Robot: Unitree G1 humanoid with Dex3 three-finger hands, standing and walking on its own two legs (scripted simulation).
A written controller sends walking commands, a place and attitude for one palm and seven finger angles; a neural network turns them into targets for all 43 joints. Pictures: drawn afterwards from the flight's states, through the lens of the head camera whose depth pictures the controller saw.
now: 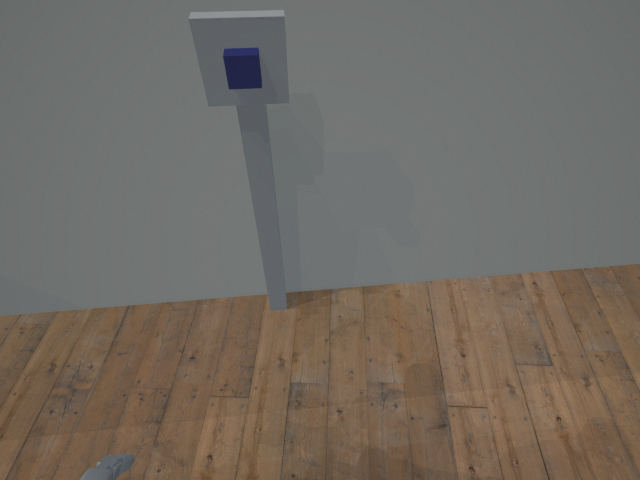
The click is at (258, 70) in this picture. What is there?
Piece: button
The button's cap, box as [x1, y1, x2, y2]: [223, 48, 261, 88]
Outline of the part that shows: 224,49 223,57 229,88 261,87 261,77 257,48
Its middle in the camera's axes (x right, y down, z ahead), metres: -0.14 -0.31 +0.70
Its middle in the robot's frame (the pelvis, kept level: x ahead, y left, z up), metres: +0.75 +0.18 +0.15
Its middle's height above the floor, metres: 0.92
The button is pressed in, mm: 0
